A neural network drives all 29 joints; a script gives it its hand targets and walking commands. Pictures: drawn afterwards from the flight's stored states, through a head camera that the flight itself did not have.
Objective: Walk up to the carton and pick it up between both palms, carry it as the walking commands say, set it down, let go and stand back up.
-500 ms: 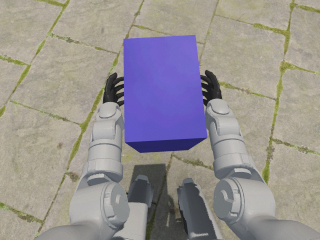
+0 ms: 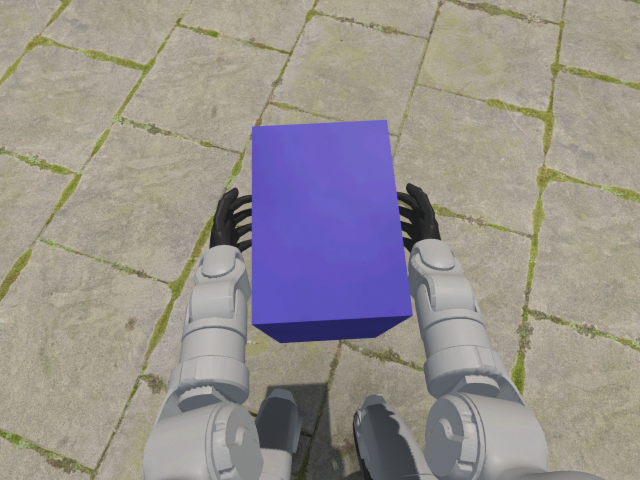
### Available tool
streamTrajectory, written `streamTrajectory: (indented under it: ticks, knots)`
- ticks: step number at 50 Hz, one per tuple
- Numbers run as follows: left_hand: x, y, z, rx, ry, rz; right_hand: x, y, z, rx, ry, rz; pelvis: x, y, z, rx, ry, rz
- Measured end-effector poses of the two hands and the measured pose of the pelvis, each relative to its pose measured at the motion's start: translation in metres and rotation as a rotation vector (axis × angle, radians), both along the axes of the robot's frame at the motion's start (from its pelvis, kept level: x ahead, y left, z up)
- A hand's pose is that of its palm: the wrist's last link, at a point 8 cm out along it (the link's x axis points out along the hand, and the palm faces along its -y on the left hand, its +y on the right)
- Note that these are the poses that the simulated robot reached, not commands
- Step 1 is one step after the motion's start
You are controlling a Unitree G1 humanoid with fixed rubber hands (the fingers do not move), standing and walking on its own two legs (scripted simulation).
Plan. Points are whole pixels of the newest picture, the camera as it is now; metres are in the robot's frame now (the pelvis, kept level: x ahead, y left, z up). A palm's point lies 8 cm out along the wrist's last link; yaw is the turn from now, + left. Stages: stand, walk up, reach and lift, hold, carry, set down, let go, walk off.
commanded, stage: reach and lift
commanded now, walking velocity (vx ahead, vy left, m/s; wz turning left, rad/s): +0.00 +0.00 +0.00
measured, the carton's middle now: (324, 250) +0.41 +0.02 -0.10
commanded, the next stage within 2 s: none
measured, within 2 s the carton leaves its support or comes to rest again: neither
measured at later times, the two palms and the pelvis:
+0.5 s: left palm (207, 246) +0.36 +0.15 +0.03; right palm (438, 240) +0.37 -0.11 +0.03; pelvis +0.02 +0.00 +0.05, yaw +0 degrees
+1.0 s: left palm (183, 236) +0.34 +0.15 +0.10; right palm (460, 229) +0.36 -0.11 +0.10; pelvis +0.03 +0.00 +0.07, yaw +0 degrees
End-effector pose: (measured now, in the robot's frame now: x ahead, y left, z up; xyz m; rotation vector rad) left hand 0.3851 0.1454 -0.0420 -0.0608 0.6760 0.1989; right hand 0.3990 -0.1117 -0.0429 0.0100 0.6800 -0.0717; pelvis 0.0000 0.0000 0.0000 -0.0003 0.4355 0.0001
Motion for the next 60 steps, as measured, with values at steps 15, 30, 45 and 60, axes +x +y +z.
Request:
streamTrajectory:
  ticks: [15, 30, 45, 60]
  knots:
    - [-0.015, 0.003, 0.042, 0.008, -0.002, 0.001, -0.014, 0.002, 0.041, 0.002, -0.002, 0.014, 0.01, 0.001, 0.032, 0.004, -0.097, -0.004]
    - [-0.03, 0.003, 0.085, 0.014, -0.007, -0.008, -0.03, 0.002, 0.083, -0.005, -0.008, 0.018, 0.018, 0.003, 0.055, 0.004, -0.234, -0.006]
    - [-0.039, 0.005, 0.13, 0.017, -0.019, -0.013, -0.04, 0.004, 0.128, -0.02, -0.021, 0.026, 0.025, 0.003, 0.07, 0.002, -0.393, -0.004]
    - [-0.049, 0.001, 0.168, 0.042, -0.037, -0.034, -0.05, 0.0, 0.167, -0.046, -0.042, 0.04, 0.03, 0.0, 0.077, 0.003, -0.523, -0.008]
